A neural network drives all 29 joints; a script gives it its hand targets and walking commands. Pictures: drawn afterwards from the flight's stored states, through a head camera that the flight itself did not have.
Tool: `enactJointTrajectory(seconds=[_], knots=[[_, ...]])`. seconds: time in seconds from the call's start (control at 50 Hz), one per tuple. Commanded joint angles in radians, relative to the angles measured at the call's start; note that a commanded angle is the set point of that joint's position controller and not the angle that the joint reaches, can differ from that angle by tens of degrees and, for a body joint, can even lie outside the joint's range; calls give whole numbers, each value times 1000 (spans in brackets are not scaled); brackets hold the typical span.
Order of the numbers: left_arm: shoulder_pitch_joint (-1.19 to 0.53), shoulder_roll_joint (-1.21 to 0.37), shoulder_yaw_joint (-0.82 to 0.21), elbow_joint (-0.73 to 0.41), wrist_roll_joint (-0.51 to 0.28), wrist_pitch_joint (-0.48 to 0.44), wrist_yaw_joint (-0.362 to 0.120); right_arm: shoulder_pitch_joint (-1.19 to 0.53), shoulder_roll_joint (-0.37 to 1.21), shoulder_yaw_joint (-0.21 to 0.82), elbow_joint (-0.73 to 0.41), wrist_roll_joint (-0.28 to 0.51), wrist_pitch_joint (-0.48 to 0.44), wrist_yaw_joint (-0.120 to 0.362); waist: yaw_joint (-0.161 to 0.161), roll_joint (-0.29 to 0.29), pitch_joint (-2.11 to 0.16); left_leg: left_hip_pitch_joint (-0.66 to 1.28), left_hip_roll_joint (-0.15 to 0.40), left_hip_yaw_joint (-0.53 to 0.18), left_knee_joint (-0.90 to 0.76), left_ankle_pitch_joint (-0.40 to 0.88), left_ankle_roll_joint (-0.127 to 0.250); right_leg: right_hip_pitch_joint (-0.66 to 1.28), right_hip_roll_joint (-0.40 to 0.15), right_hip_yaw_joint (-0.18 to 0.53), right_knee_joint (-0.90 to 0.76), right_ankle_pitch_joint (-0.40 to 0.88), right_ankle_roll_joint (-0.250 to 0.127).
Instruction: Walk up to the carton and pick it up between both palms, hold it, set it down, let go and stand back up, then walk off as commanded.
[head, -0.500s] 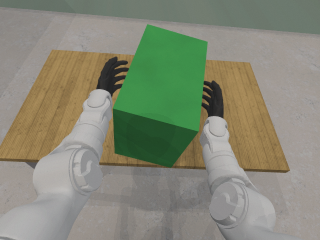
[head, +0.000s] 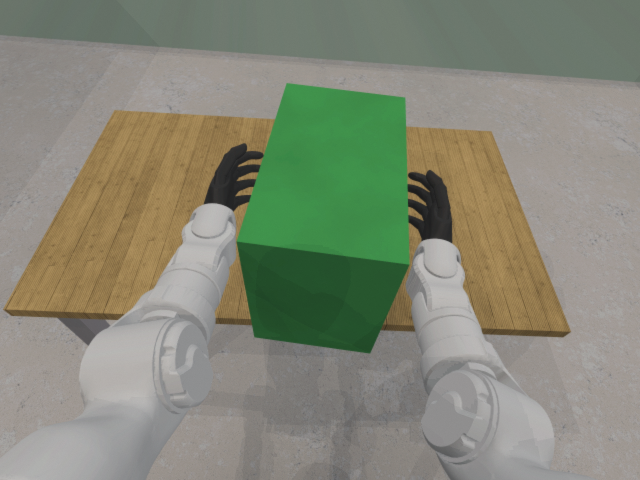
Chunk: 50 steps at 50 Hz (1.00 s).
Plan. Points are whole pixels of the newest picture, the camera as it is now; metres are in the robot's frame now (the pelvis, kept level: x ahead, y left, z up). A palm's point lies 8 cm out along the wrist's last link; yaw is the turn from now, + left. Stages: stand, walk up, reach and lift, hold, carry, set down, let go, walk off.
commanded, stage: reach and lift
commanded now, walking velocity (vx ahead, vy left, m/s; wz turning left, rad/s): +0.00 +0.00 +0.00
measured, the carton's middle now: (328, 219) +0.50 +0.01 +0.00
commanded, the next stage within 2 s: none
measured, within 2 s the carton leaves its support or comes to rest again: neither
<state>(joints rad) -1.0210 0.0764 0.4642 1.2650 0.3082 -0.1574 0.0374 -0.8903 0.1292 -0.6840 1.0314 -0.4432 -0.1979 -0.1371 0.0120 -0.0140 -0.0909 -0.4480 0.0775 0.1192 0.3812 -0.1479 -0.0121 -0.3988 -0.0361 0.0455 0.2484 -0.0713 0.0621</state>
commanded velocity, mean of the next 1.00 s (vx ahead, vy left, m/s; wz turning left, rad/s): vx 0.00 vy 0.00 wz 0.00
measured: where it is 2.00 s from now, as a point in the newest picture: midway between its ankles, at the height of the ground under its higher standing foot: outside the picture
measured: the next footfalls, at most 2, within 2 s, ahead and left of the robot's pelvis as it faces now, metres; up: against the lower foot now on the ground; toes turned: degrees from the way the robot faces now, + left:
none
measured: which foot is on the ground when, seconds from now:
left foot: down 0.00-1.00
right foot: down 0.00-1.00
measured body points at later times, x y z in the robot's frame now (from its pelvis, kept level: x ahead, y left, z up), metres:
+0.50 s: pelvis -0.01 +0.00 +0.00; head +0.03 +0.01 +0.45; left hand +0.45 +0.15 +0.11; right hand +0.44 -0.13 +0.11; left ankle +0.01 +0.12 -0.74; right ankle +0.02 -0.16 -0.74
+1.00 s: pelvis +0.00 +0.00 +0.00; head -0.02 +0.02 +0.45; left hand +0.43 +0.16 +0.18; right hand +0.43 -0.12 +0.17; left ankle +0.01 +0.12 -0.74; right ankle +0.02 -0.16 -0.74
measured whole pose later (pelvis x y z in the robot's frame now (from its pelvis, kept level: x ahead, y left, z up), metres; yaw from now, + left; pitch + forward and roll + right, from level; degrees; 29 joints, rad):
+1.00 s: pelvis +0.00 +0.00 +0.00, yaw +0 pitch +3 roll -1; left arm -0.97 0.01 0.37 0.90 0.31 0.29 0.08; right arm -0.92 -0.01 -0.34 1.03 -0.09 0.04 -0.15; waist 0.01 -0.03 -0.13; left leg -0.27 0.08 0.12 0.38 -0.17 -0.01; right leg -0.22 -0.04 0.04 0.25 -0.09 0.06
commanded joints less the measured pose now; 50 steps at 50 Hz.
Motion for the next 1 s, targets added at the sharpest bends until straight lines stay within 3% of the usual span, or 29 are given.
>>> enactJointTrajectory(seconds=[0.0, 0.12, 0.16, 0.18, 0.28, 0.38, 0.4, 0.48, 0.64, 0.68, 0.72, 0.76, 0.84, 0.98], knots=[[-451, -564, -204, -128, 1, -13, -91, -515, 465, 411, -31, 56, -13, 189, 16, 63, -557, 422, -70, -12, -33, 329, -44, 257, 85, -163, 35, 162, -49], [-477, -573, -212, -118, -19, 4, -77, -557, 462, 445, -15, 96, 3, 202, 33, 42, -554, 389, -69, -14, -48, 202, -29, 230, 87, -159, 34, 65, -55], [-506, -606, -254, -165, -46, 3, -70, -584, 460, 460, -30, 113, 0, 205, 17, 54, -604, 396, -67, -22, -45, 219, -36, 222, 93, -165, 40, 73, -59], [-507, -609, -256, -163, -52, 4, -67, -597, 467, 478, -35, 128, 2, 207, 32, 47, -606, 394, -69, -20, -39, 215, -35, 220, 93, -162, 42, 68, -57], [-520, -624, -262, -172, -66, 20, -61, -613, 465, 516, -15, 171, 22, 215, 46, 32, -592, 382, -70, -24, -45, 176, -25, 221, 92, -151, 40, 34, -56], [-488, -632, -260, -210, -68, 74, -60, -613, 447, 564, -12, 239, 54, 211, 51, 25, -548, 430, -73, -26, -43, 225, -28, 237, 99, -150, 30, 52, -55], [-482, -637, -265, -221, -68, 87, -62, -609, 435, 563, -16, 246, 60, 209, 41, 27, -546, 436, -71, -31, -43, 226, -30, 237, 99, -149, 27, 49, -58], [-481, -650, -282, -303, -83, 125, -56, -622, 436, 634, -47, 318, 79, 207, 56, 26, -606, 486, -72, -38, -18, 336, -35, 254, 108, -148, 33, 109, -55], [-404, -661, -299, -391, -85, 231, -59, -641, 423, 741, -133, 439, 122, 184, 66, 10, -567, 543, -83, -41, -3, 418, -36, 311, 112, -138, 21, 156, -48], [-411, -665, -307, -406, -92, 256, -65, -654, 415, 732, -153, 454, 130, 173, 47, 11, -561, 545, -84, -46, -4, 408, -38, 311, 112, -136, 14, 152, -47], [-382, -650, -287, -402, -81, 284, -74, -660, 407, 732, -169, 460, 143, 167, 51, -8, -495, 528, -92, -39, -17, 372, -31, 333, 109, -134, 7, 138, -43], [-387, -658, -285, -425, -73, 313, -77, -664, 383, 707, -161, 465, 158, 160, 28, 0, -454, 539, -91, -48, -28, 354, -33, 330, 111, -134, -2, 110, -47], [-363, -653, -289, -495, -66, 373, -88, -662, 362, 705, -187, 491, 180, 151, 20, 13, -417, 571, -95, -50, -28, 376, -41, 350, 113, -137, -7, 116, -50], [-332, -638, -259, -528, -19, 479, -118, -651, 290, 623, -152, 474, 215, 144, -34, 40, -283, 542, -101, -58, -70, 240, -44, 343, 110, -137, -27, -8, -61]])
